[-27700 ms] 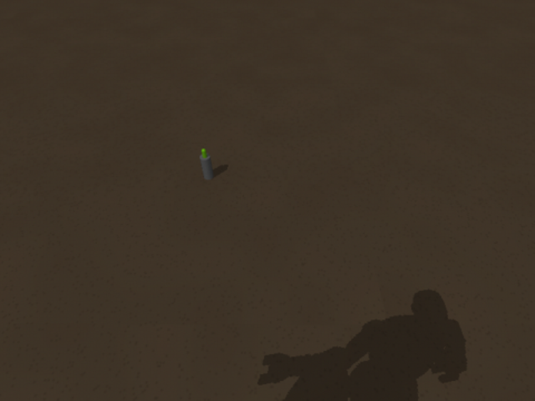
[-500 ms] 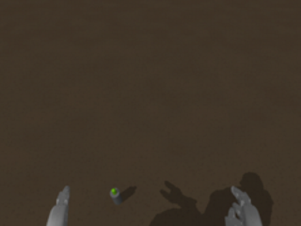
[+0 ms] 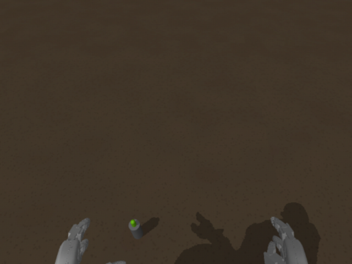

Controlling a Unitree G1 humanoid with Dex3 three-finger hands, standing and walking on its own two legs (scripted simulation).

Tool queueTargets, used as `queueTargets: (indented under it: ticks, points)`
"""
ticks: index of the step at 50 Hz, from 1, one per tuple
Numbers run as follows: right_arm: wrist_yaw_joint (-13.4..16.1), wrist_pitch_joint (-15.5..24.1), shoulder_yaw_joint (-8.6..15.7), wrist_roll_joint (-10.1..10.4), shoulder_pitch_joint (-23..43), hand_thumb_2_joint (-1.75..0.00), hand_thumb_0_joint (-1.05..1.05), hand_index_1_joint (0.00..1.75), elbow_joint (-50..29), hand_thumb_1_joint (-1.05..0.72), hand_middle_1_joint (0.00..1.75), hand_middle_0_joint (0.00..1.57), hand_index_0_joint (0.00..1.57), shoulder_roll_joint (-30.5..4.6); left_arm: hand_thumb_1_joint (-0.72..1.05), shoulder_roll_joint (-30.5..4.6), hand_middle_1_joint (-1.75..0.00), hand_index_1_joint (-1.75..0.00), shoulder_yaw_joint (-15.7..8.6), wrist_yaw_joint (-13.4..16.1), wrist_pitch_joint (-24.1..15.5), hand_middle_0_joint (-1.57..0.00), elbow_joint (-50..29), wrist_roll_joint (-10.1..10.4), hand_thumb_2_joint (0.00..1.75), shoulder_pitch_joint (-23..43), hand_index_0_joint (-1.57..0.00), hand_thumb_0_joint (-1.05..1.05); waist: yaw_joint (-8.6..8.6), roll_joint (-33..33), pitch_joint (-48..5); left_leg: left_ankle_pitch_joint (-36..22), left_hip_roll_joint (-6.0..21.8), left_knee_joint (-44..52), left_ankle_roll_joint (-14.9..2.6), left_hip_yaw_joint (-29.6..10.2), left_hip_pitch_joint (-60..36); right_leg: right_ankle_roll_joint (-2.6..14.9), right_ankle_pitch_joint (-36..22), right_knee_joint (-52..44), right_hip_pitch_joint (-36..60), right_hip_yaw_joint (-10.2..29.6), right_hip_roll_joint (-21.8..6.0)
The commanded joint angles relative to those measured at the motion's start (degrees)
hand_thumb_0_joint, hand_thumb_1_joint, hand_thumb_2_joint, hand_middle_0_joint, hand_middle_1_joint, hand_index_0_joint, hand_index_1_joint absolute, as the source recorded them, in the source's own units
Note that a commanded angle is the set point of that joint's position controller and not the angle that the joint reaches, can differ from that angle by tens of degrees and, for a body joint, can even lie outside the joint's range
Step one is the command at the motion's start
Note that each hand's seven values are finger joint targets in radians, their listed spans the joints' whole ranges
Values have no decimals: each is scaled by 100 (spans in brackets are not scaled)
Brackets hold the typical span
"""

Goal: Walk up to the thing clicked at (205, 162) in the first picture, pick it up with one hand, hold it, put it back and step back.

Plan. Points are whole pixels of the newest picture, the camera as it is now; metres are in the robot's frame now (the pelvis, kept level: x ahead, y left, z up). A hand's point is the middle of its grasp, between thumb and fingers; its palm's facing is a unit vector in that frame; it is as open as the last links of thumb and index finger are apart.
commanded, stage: stand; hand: left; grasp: from the side
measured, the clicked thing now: (135, 227) +0.41 +0.21 -0.63
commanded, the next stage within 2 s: none
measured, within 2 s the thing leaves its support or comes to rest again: neither
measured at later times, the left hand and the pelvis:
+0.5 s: hand out of the picture +0.05 +0.25 -0.11, palm faces -0.01 -0.94 -0.35, open 7.4 cm; pelvis -0.01 +0.01 +0.04, yaw +0 degrees
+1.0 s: hand out of the picture +0.04 +0.26 -0.10, palm faces -0.01 -0.94 -0.35, open 7.4 cm; pelvis -0.01 +0.01 +0.06, yaw +0 degrees
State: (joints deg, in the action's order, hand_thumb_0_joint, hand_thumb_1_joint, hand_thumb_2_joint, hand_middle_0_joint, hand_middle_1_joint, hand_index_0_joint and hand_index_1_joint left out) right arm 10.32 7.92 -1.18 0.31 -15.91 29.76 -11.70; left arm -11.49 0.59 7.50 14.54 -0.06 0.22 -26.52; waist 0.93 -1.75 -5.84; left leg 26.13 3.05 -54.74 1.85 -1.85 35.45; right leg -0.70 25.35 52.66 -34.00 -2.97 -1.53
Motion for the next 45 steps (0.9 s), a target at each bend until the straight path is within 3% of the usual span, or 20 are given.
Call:
queueTargets:
  ticks: [1, 2, 3, 5, 8, 10, 15, 17, 19, 26, 37, 45]
  points:
    - [88, 308, 232, -20, 419, -90, 0, 30, -912, -90, 30, 20, 20, -629, 63, -509, -30, -30, -275, 75, -284, -20, -922, -19, 90, 146, -20, 0, 32, 94, -362, -681, -244, 908, -214, 237, -301, 59, -629, -1030, 231, -82, 216]
    - [-254, -102, 504, -656, 679, -90, 0, 30, 324, -90, 30, 20, 20, -1512, 71, -1389, -30, -30, -581, -201, -927, -20, 1089, -563, 90, 1176, -20, 0, -147, 427, 323, -1567, 32, 1182, -383, -203, -677, 390, -1103, -1029, 872, 410, -202]
    - [-469, -285, 558, -720, 589, -90, 0, 30, 557, -90, 30, 20, 20, -1507, 79, -1438, -30, -30, -620, -346, -1177, -20, 1559, -632, 90, 894, -20, 0, -192, 631, -72, -1521, -13, 988, -500, 23, -906, 527, -1292, -1160, 1046, 597, -340]
    - [-658, -402, 583, -517, 635, -90, 0, 30, 637, -90, 30, 20, 20, -1461, 90, -1573, -30, -30, -540, -499, -1466, -20, 2010, -500, 90, 949, -20, 0, -129, 374, -142, -1431, -63, 1112, -585, -108, -1119, 598, -1408, -1254, 1136, 794, -396]
    - [-866, -446, 578, -338, 585, -90, 0, 30, 885, -90, 30, 20, 20, -1387, 90, -1534, -30, -30, -490, -602, -1584, -20, 2641, -340, 90, 1324, -20, 0, -133, 418, -67, -1079, -104, 1364, -521, -77, -1330, 519, -1048, -1509, 1111, 809, -476]
    - [-920, -465, 607, -328, 679, -90, 0, 30, 1113, -90, 30, 20, 20, -1423, 90, -1547, -30, -30, -458, -594, -1625, -20, 3110, -307, 90, 1383, -20, 0, -188, 166, -10, -1317, -4, 1676, -531, -213, -1456, 415, -1268, -1481, 1273, 605, -379]
    - [-939, -537, 582, -334, 880, -90, 0, 30, 1537, -90, 30, 20, 20, -1523, 90, -1567, -30, -30, -439, -582, -1659, -20, 4055, -285, 90, 1509, -20, 0, -253, -124, 398, -951, 153, 2436, -499, -433, -1401, 287, -1052, -1936, 1688, 482, -305]
    - [-942, -587, 574, -284, 791, -90, 0, 30, 1740, -90, 30, 20, 20, -1480, 90, -1700, -30, -30, -452, -574, -1696, -20, 4360, -292, 90, 1569, -20, 0, -169, 265, 369, -1150, 25, 2309, -433, -231, -1724, 332, -1214, -2298, 1756, 691, -478]
    - [-933, -614, 554, -268, 587, -90, 0, 30, 1983, -90, 30, 20, 20, -1529, 90, -1704, -30, -30, -419, -571, -1705, -20, 4618, -243, 90, 1656, -20, 0, -94, 259, 405, -1258, 71, 2505, -417, -250, -1945, 309, -1341, -2485, 1839, 710, -519]
    - [-915, -651, 472, -232, 731, -90, 0, 30, 2499, -90, 30, 20, 20, -1715, 90, -1732, -30, -30, -350, -575, -1617, -20, 5446, -177, 90, 1662, -20, 0, -180, -49, 655, -1191, 291, 3442, -371, -490, -2109, 192, -1388, -2890, 2420, 541, -463]
    - [-930, -697, 424, -188, 802, -90, 0, 30, 2986, -90, 30, 20, 20, -1742, 90, -1825, -30, -30, -283, -597, -1603, -20, 6136, -182, 90, 1827, -20, 0, -165, 139, 939, -904, 271, 3851, -276, -447, -2224, 111, -1036, -3389, 2479, 555, -513]
    - [-945, -679, 397, -164, 913, -90, 0, 30, 3139, -90, 30, 20, 20, -1749, 90, -1862, -30, -30, -277, -601, -1631, -20, 6298, -161, 90, 1942, -20, 0, -144, 160, 753, -1399, 297, 3802, -279, -368, -2544, 100, -1380, -3587, 2527, 610, -598]
